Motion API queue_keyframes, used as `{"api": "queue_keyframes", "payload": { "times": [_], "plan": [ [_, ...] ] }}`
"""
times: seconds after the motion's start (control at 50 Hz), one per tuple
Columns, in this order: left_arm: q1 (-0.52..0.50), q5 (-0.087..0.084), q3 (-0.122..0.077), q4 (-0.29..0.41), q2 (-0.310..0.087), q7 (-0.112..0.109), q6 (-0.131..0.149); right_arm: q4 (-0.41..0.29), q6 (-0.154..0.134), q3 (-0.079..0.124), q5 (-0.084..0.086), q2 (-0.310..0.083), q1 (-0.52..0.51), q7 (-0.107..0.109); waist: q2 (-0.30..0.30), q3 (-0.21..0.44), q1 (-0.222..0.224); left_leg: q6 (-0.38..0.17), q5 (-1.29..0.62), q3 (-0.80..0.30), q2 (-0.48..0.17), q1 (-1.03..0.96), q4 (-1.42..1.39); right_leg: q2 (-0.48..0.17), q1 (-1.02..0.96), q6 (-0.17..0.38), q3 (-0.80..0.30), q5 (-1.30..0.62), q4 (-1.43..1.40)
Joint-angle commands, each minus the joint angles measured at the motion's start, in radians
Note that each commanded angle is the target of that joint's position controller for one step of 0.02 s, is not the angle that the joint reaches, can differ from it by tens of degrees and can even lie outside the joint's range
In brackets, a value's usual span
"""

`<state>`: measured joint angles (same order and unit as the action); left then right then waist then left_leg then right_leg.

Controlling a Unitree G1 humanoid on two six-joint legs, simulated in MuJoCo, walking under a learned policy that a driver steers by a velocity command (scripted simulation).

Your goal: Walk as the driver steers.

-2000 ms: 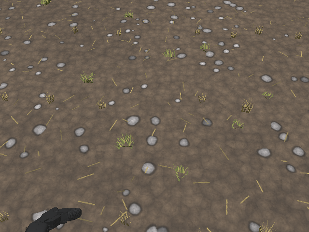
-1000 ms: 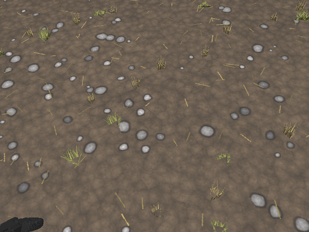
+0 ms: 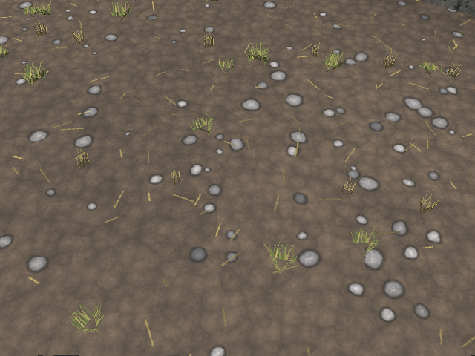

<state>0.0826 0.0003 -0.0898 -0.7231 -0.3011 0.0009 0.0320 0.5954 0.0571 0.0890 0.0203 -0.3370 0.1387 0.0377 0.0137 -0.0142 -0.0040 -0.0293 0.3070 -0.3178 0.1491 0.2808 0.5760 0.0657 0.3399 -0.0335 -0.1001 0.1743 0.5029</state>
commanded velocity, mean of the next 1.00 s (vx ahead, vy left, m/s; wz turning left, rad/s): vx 0.07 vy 0.00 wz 0.12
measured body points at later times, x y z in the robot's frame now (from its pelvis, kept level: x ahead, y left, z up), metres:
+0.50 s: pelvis +0.01 +0.02 +0.00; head +0.02 +0.03 +0.45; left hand +0.12 +0.28 -0.12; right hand +0.16 -0.22 -0.10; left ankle -0.02 +0.14 -0.73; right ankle +0.03 -0.13 -0.73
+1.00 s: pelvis +0.06 +0.00 +0.01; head +0.07 -0.01 +0.46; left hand +0.17 +0.28 -0.10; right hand +0.11 -0.27 -0.12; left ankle -0.02 +0.14 -0.73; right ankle +0.09 -0.13 -0.71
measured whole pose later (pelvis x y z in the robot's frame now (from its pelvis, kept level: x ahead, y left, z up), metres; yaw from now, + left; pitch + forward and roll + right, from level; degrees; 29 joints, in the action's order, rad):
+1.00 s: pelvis +0.06 +0.00 +0.01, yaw +4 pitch +1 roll +0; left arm 0.17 -0.03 -0.05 -0.91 -0.29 0.02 0.09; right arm 0.78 -0.04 0.05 0.02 -0.27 0.40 0.01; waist 0.02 0.01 -0.04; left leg -0.01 0.32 -0.08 0.00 0.07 0.37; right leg -0.04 0.39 0.05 0.02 0.37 0.71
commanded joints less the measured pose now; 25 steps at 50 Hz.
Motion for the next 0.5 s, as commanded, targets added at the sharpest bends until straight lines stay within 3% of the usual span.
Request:
{"api": "queue_keyframes", "payload": {
  "times": [0.02, 0.04, 0.06, 0.08, 0.1, 0.12, 0.16, 0.22, 0.26, 0.28, 0.3, 0.32, 0.34, 0.36, 0.38, 0.4, 0.44, 0.5],
  "plan": [
    [-0.033, 0.027, -0.033, 0.096, -0.166, -0.002, 0.016, -0.054, -0.017, 0.003, -0.033, -0.053, 0.098, -0.006, -0.125, 0.157, -0.056, -0.021, 0.116, -0.038, -0.068, 0.033, 0.172, -0.291, -0.250, 0.131, -0.257, -0.442, -0.149],
    [0.016, 0.047, -0.036, 0.067, -0.180, -0.001, 0.012, -0.080, -0.025, 0.016, -0.022, -0.096, 0.077, -0.003, -0.301, 0.105, -0.049, 0.043, 0.411, 0.075, 0.012, 0.200, 0.346, -0.441, -0.239, 0.322, -0.475, -0.547, -0.172],
    [0.019, 0.025, -0.028, 0.073, -0.149, 0.000, 0.016, -0.060, -0.031, 0.036, -0.026, -0.170, 0.080, 0.000, -0.212, 0.102, -0.027, 0.081, 0.381, 0.086, -0.048, 0.246, 0.526, -0.462, -0.225, 0.366, -0.487, -0.460, -0.171],
    [0.013, 0.012, -0.020, 0.074, -0.121, -0.006, 0.013, -0.046, -0.029, 0.044, -0.019, -0.185, 0.050, -0.001, -0.147, 0.096, -0.015, 0.095, 0.311, 0.092, -0.061, 0.248, 0.596, -0.399, -0.214, 0.324, -0.384, -0.384, -0.154],
    [-0.001, 0.005, -0.011, 0.075, -0.106, -0.009, 0.008, -0.028, -0.019, 0.039, -0.016, -0.155, 0.047, -0.001, -0.112, 0.088, -0.018, 0.109, 0.269, 0.100, -0.067, 0.242, 0.612, -0.338, -0.201, 0.277, -0.302, -0.311, -0.149],
    [-0.012, -0.003, -0.006, 0.073, -0.100, -0.011, 0.003, -0.029, -0.014, 0.031, -0.016, -0.130, 0.041, -0.001, -0.112, 0.075, -0.013, 0.118, 0.232, 0.104, -0.074, 0.243, 0.608, -0.317, -0.192, 0.262, -0.268, -0.288, -0.152],
    [-0.010, 0.003, 0.004, 0.060, -0.088, -0.016, -0.010, -0.029, -0.015, 0.007, -0.010, -0.061, 0.034, -0.011, -0.143, 0.074, -0.014, 0.126, 0.186, 0.171, -0.088, 0.187, 0.486, -0.246, -0.173, 0.237, -0.164, -0.282, -0.160],
    [0.013, 0.007, 0.001, 0.048, -0.101, -0.017, -0.028, -0.032, -0.024, -0.019, -0.013, -0.008, 0.001, -0.018, -0.210, 0.099, 0.018, 0.126, 0.183, 0.259, -0.131, 0.075, 0.198, -0.225, -0.197, 0.238, -0.116, -0.300, -0.147],
    [0.046, 0.002, -0.001, 0.039, -0.121, -0.016, -0.036, -0.016, -0.026, -0.013, -0.005, -0.029, 0.015, -0.019, -0.219, 0.113, 0.032, 0.118, 0.098, 0.281, -0.131, 0.011, 0.044, -0.245, -0.216, 0.247, -0.140, -0.297, -0.129],
    [0.042, -0.004, 0.004, 0.036, -0.117, -0.015, -0.037, 0.002, -0.027, -0.010, -0.007, -0.028, 0.044, -0.019, -0.208, 0.113, 0.013, 0.105, 0.002, 0.294, -0.126, -0.049, -0.077, -0.242, -0.200, 0.236, -0.135, -0.286, -0.113],
    [0.051, -0.011, 0.011, 0.029, -0.103, -0.013, -0.035, 0.019, -0.028, -0.011, -0.013, -0.025, 0.068, -0.020, -0.191, 0.105, -0.003, 0.084, -0.105, 0.302, -0.119, -0.120, -0.212, -0.231, -0.170, 0.211, -0.126, -0.269, -0.103],
    [0.087, -0.010, 0.018, 0.017, -0.090, -0.011, -0.026, 0.014, -0.029, -0.011, -0.025, -0.047, 0.064, -0.019, -0.157, 0.110, 0.006, 0.055, -0.192, 0.252, -0.152, -0.202, -0.240, -0.220, -0.115, 0.160, -0.120, -0.214, -0.100],
    [0.097, 0.011, 0.027, 0.018, -0.070, -0.004, -0.011, 0.000, -0.029, -0.004, -0.038, -0.100, 0.073, -0.011, -0.047, 0.133, 0.023, 0.015, -0.365, 0.147, -0.260, -0.275, -0.205, -0.180, -0.048, 0.098, -0.066, -0.122, -0.034],
    [0.115, 0.018, 0.039, 0.018, -0.019, 0.000, 0.000, 0.020, -0.030, -0.003, -0.050, -0.107, 0.040, -0.016, 0.142, 0.123, 0.074, -0.048, -0.277, 0.119, -0.292, -0.158, -0.172, -0.097, -0.081, 0.040, 0.031, 0.056, -0.048],
    [0.067, 0.029, 0.038, 0.011, -0.050, -0.001, 0.001, 0.001, -0.037, -0.018, -0.049, -0.040, 0.010, -0.027, 0.109, 0.092, 0.037, -0.063, -0.140, 0.118, -0.272, -0.090, -0.196, -0.095, -0.129, 0.004, 0.035, 0.045, -0.039],
    [0.042, 0.026, 0.034, 0.006, -0.059, -0.001, 0.000, 0.011, -0.044, -0.026, -0.055, -0.015, 0.020, -0.031, 0.089, 0.065, 0.025, -0.043, -0.071, 0.131, -0.250, -0.063, -0.203, -0.091, -0.136, -0.005, 0.036, 0.015, -0.036],
    [0.044, 0.018, 0.033, -0.007, -0.060, -0.008, -0.009, 0.024, -0.059, -0.023, -0.048, -0.034, 0.040, -0.031, 0.081, 0.022, 0.020, -0.015, -0.079, 0.148, -0.226, -0.029, -0.200, -0.095, -0.138, 0.004, 0.031, -0.036, -0.023],
    [0.061, 0.011, 0.033, -0.030, -0.056, -0.014, -0.012, 0.038, -0.071, -0.030, -0.041, -0.021, 0.078, -0.025, 0.063, 0.012, 0.020, -0.006, -0.139, 0.161, -0.215, -0.027, -0.180, -0.100, -0.146, 0.012, 0.025, -0.072, -0.024]
  ]
}}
